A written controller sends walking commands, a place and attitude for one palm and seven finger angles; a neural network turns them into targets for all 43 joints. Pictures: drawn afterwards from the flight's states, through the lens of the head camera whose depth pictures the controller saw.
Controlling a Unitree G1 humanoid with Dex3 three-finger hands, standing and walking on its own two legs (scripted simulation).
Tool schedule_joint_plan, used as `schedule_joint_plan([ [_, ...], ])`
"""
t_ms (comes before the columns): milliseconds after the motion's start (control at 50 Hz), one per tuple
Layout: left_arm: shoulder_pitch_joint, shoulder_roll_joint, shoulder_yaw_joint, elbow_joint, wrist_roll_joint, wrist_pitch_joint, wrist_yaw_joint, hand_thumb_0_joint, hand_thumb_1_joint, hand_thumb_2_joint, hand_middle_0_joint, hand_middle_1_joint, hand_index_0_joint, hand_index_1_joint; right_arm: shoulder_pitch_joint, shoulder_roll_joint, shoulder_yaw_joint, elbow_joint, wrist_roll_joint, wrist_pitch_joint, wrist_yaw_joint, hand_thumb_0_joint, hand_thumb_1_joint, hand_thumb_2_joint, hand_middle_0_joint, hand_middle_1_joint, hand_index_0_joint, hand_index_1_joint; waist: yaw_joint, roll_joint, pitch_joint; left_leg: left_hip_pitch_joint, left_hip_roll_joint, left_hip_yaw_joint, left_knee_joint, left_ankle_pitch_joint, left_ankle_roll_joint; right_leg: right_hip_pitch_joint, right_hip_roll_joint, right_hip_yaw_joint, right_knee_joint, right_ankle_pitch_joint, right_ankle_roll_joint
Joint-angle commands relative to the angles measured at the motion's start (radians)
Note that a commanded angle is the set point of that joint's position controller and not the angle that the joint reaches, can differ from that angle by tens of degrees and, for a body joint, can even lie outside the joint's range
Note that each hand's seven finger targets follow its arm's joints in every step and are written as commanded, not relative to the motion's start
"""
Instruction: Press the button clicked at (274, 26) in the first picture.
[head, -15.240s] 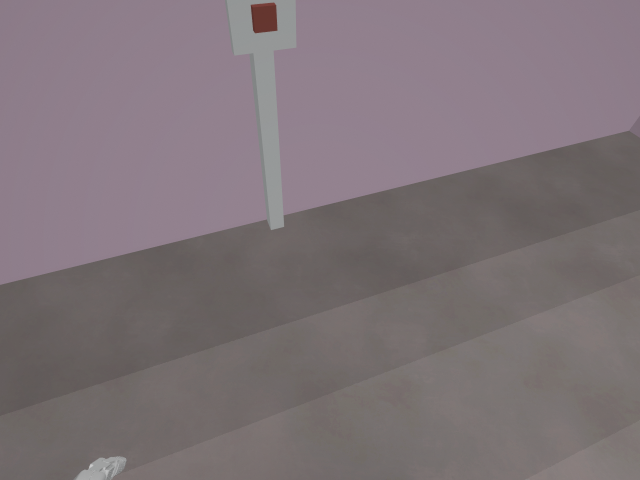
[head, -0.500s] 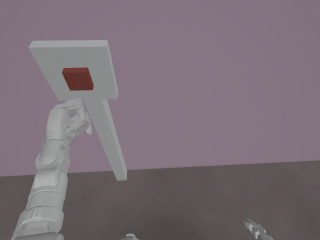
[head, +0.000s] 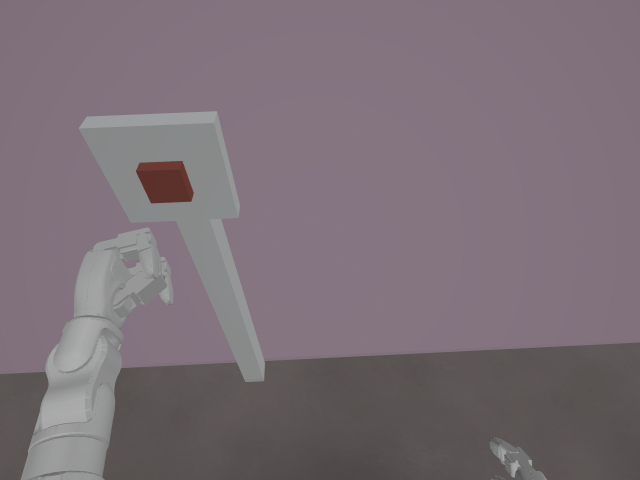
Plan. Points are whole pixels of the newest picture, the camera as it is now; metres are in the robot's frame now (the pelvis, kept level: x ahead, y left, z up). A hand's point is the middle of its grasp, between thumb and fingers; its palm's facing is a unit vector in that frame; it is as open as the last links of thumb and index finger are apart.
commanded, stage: draw the hand back to the body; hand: left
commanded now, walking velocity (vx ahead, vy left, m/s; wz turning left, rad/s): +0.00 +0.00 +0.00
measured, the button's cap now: (166, 181) +0.50 +0.26 +0.11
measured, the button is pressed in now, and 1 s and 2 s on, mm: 0 0 0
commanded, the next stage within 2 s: step back with the hand held close in 1.16 s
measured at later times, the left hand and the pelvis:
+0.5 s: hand (91, 329) +0.23 +0.24 +0.14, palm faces +0.32 -0.90 -0.28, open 3.1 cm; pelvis +0.00 +0.01 +0.03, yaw +0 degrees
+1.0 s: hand (23, 352) +0.19 +0.25 +0.19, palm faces +0.40 -0.83 -0.40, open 3.1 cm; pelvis +0.02 +0.01 +0.03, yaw +0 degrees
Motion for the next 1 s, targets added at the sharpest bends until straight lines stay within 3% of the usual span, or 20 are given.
schedule_joint_plan([
  [0,-0.228,0.2,0.075,-0.318,-0.029,-0.036,-0.002,0.0,0.9,0.9,-1.3,-1.5,-1.3,-1.5,-0.128,-0.119,-0.047,-0.166,-0.001,-0.082,-0.019,0.0,-0.9,-0.9,0.2,0.3,0.2,0.3,0.012,-0.026,-0.198,0.245,-0.053,-0.02,-0.092,0.165,0.046,0.007,0.016,0.021,-0.141,0.361,0.022],
  [40,-0.195,0.221,0.094,-0.357,-0.033,-0.032,-0.005,0.0,0.9,0.9,-1.3,-1.5,-1.3,-1.5,-0.135,-0.119,-0.046,-0.164,-0.002,-0.093,-0.024,0.0,-0.9,-0.9,0.2,0.3,0.2,0.3,0.014,-0.043,-0.202,0.258,-0.051,-0.023,-0.094,0.175,0.048,0.025,0.016,0.023,-0.147,0.366,0.023],
  [80,-0.155,0.185,0.066,-0.392,-0.039,-0.02,-0.017,0.0,0.9,0.9,-1.3,-1.5,-1.3,-1.5,-0.152,-0.11,-0.042,-0.168,0.003,-0.108,-0.027,0.0,-0.9,-0.9,0.2,0.3,0.2,0.3,0.02,0.004,-0.182,0.278,-0.053,-0.023,-0.108,0.169,0.044,0.016,0.014,0.02,-0.155,0.355,0.021],
  [160,-0.054,0.192,0.085,-0.449,-0.055,0.018,-0.03,0.0,0.9,0.9,-1.3,-1.5,-1.3,-1.5,-0.171,-0.11,-0.036,-0.177,0.004,-0.128,-0.03,0.0,-0.9,-0.9,0.2,0.3,0.2,0.3,0.034,-0.036,-0.165,0.288,-0.053,-0.023,-0.127,0.169,0.045,0.035,0.009,0.019,-0.176,0.359,0.028],
  [180,-0.063,0.295,0.078,-0.527,0.088,-0.003,0.096,0.0,0.9,0.9,-1.3,-1.5,-1.3,-1.5,-0.221,-0.103,-0.04,-0.161,-0.015,-0.124,-0.044,0.0,-0.9,-0.9,0.2,0.3,0.2,0.3,0.045,-0.032,-0.061,0.31,-0.057,-0.008,-0.167,0.141,0.045,-0.01,-0.015,0.06,-0.289,0.308,0.019],
  [220,0.041,0.184,-0.001,-0.535,0.134,0.007,0.194,0.0,0.9,0.9,-1.3,-1.5,-1.3,-1.5,-0.218,-0.092,-0.03,-0.148,-0.025,-0.121,-0.052,0.0,-0.9,-0.9,0.2,0.3,0.2,0.3,0.032,-0.031,-0.029,0.363,-0.046,-0.014,-0.21,0.124,0.045,0.017,-0.018,0.038,-0.313,0.248,0.015],
  [240,0.069,0.188,-0.002,-0.556,0.145,0.011,0.22,0.0,0.9,0.9,-1.3,-1.5,-1.3,-1.5,-0.223,-0.096,-0.032,-0.143,-0.03,-0.117,-0.055,0.0,-0.9,-0.9,0.2,0.3,0.2,0.3,0.033,-0.078,-0.032,0.378,-0.045,-0.011,-0.223,0.134,0.051,0.04,-0.015,0.039,-0.339,0.257,0.019],
  [320,0.128,0.196,0.014,-0.644,0.185,0.016,0.284,0.0,0.9,0.9,-1.3,-1.5,-1.3,-1.5,-0.236,-0.085,-0.022,-0.132,-0.043,-0.103,-0.059,0.0,-0.9,-0.9,0.2,0.3,0.2,0.3,0.04,-0.016,-0.035,0.458,-0.039,-0.011,-0.295,0.17,0.045,0.122,-0.013,0.024,-0.367,0.274,0.009],
  [340,0.148,0.212,0.028,-0.649,0.188,0.017,0.291,0.0,0.9,0.9,-1.3,-1.5,-1.3,-1.5,-0.243,-0.089,-0.025,-0.127,-0.048,-0.101,-0.06,0.0,-0.9,-0.9,0.2,0.3,0.2,0.3,0.044,-0.04,-0.029,0.465,-0.039,-0.006,-0.304,0.176,0.048,0.134,-0.012,0.028,-0.39,0.279,0.011],
  [480,0.224,0.172,0.012,-0.769,0.212,0.014,0.316,0.0,0.9,0.9,-1.3,-1.5,-1.3,-1.5,-0.259,-0.077,-0.019,-0.126,-0.063,-0.097,-0.053,0.0,-0.9,-0.9,0.2,0.3,0.2,0.3,0.05,0.028,-0.011,0.548,-0.035,-0.015,-0.373,0.219,0.037,0.204,-0.007,0.014,-0.425,0.298,0.002],
  [520,0.293,0.168,0.022,-0.795,0.215,0.018,0.319,0.0,0.9,0.9,-1.3,-1.5,-1.3,-1.5,-0.26,-0.075,-0.02,-0.127,-0.066,-0.096,-0.047,0.0,-0.9,-0.9,0.2,0.3,0.2,0.3,0.057,0.022,-0.009,0.555,-0.032,-0.014,-0.377,0.25,0.035,0.222,-0.005,0.011,-0.424,0.327,0.001],
  [540,0.329,0.171,0.03,-0.793,0.213,0.02,0.316,0.0,0.9,0.9,-1.3,-1.5,-1.3,-1.5,-0.262,-0.08,-0.023,-0.126,-0.069,-0.098,-0.043,0.0,-0.9,-0.9,0.2,0.3,0.2,0.3,0.061,-0.026,0.005,0.545,-0.033,-0.015,-0.381,0.246,0.036,0.224,-0.001,0.01,-0.438,0.325,0.004],
  [640,0.447,0.195,0.082,-0.864,0.215,0.022,0.316,0.0,0.9,0.9,-1.3,-1.5,-1.3,-1.5,-0.264,-0.077,-0.03,-0.132,-0.074,-0.091,-0.033,0.0,-0.9,-0.9,0.2,0.3,0.2,0.3,0.072,-0.034,0.021,0.537,-0.032,-0.007,-0.374,0.286,0.037,0.243,-0.003,0.014,-0.444,0.372,0.005],
  [720,0.5,0.193,0.096,-0.947,0.216,0.016,0.317,0.0,0.9,0.9,-1.3,-1.5,-1.3,-1.5,-0.258,-0.068,-0.03,-0.139,-0.073,-0.091,-0.027,0.0,-0.9,-0.9,0.2,0.3,0.2,0.3,0.072,0.013,0.019,0.536,-0.03,-0.008,-0.365,0.305,0.034,0.246,-0.007,0.01,-0.427,0.385,0.004],
  [740,0.527,0.204,0.11,-0.96,0.217,0.014,0.316,0.0,0.9,0.9,-1.3,-1.5,-1.3,-1.5,-0.26,-0.072,-0.034,-0.139,-0.075,-0.098,-0.026,0.0,-0.9,-0.9,0.2,0.3,0.2,0.3,0.076,-0.028,0.023,0.53,-0.028,-0.009,-0.363,0.307,0.033,0.247,-0.003,0.009,-0.435,0.389,0.005],
  [780,0.554,0.202,0.116,-0.989,0.216,0.01,0.318,0.0,0.9,0.9,-1.3,-1.5,-1.3,-1.5,-0.254,-0.067,-0.033,-0.143,-0.073,-0.1,-0.026,0.0,-0.9,-0.9,0.2,0.3,0.2,0.3,0.077,0.005,0.015,0.528,-0.029,-0.009,-0.359,0.313,0.033,0.253,-0.008,0.008,-0.418,0.396,0.005],
  [860,0.628,0.208,0.141,-1.017,0.213,0.006,0.317,0.0,0.9,0.9,-1.3,-1.5,-1.3,-1.5,-0.249,-0.067,-0.037,-0.146,-0.071,-0.108,-0.025,0.0,-0.9,-0.9,0.2,0.3,0.2,0.3,0.081,-0.02,0.028,0.518,-0.026,-0.006,-0.346,0.332,0.034,0.249,-0.007,0.006,-0.414,0.419,0.007],
  [900,0.607,0.187,0.121,-1.001,0.216,0.009,0.316,0.0,0.9,0.9,-1.3,-1.5,-1.3,-1.5,-0.244,-0.067,-0.037,-0.139,-0.071,-0.108,-0.027,0.0,-0.9,-0.9,0.2,0.3,0.2,0.3,0.072,-0.005,0.056,0.519,-0.025,-0.005,-0.348,0.312,0.034,0.222,-0.008,0.005,-0.42,0.397,0.009],
  [940,0.605,0.181,0.117,-0.979,0.216,0.014,0.315,0.0,0.9,0.9,-1.3,-1.5,-1.3,-1.5,-0.244,-0.071,-0.043,-0.137,-0.072,-0.108,-0.031,0.0,-0.9,-0.9,0.2,0.3,0.2,0.3,0.071,-0.054,0.072,0.519,-0.024,0.001,-0.349,0.295,0.039,0.209,-0.004,0.008,-0.437,0.387,0.013],
  [980,0.574,0.184,0.115,-0.994,0.217,0.01,0.318,0.0,0.9,0.9,-1.3,-1.5,-1.3,-1.5,-0.241,-0.071,-0.043,-0.138,-0.072,-0.106,-0.036,0.0,-0.9,-0.9,0.2,0.3,0.2,0.3,0.069,-0.033,0.054,0.523,-0.026,-0.001,-0.351,0.283,0.04,0.22,-0.01,0.01,-0.428,0.371,0.012],
])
